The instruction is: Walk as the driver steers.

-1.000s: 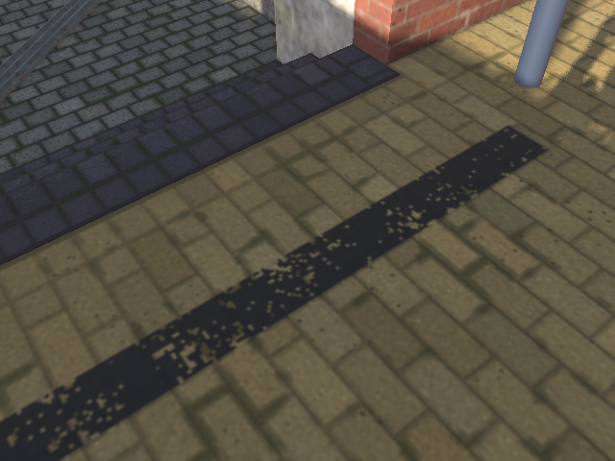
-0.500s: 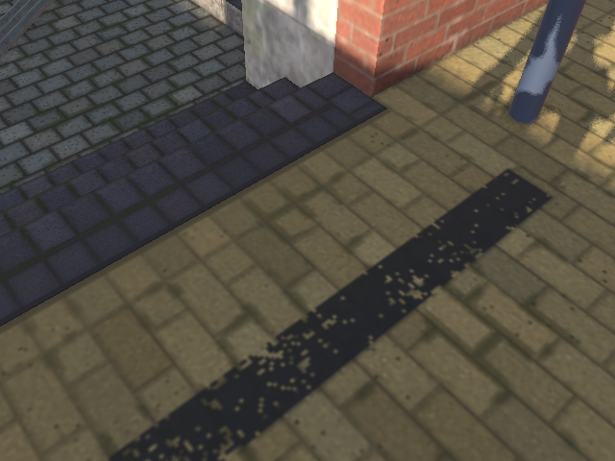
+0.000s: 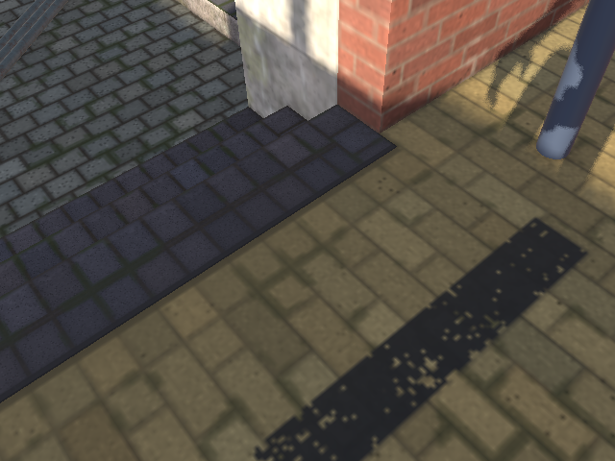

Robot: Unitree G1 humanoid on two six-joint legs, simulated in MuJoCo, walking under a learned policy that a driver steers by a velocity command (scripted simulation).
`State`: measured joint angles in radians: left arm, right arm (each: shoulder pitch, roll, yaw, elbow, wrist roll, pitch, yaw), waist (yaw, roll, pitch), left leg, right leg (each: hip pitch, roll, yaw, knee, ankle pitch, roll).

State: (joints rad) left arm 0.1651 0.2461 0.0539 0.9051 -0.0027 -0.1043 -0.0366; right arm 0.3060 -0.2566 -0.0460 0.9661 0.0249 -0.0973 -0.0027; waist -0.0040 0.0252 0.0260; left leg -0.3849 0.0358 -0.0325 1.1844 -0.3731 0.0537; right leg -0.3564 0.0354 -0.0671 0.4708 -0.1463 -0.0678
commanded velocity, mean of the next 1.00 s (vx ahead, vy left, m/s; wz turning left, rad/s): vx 0.50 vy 0.00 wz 0.00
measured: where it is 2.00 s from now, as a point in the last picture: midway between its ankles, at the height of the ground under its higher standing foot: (278, 223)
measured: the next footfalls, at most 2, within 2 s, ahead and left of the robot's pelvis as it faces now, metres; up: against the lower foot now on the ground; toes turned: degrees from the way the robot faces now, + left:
left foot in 0.44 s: +0.42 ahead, +0.15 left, +0.00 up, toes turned +3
right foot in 1.00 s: +0.72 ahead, -0.09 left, +0.00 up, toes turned -3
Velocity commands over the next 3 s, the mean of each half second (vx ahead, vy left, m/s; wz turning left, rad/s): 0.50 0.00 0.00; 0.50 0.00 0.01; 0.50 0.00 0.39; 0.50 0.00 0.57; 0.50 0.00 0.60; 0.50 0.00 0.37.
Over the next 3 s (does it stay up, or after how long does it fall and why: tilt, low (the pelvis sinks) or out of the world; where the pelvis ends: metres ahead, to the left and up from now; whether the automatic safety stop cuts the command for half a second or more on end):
stays up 1.31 0.59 -0.20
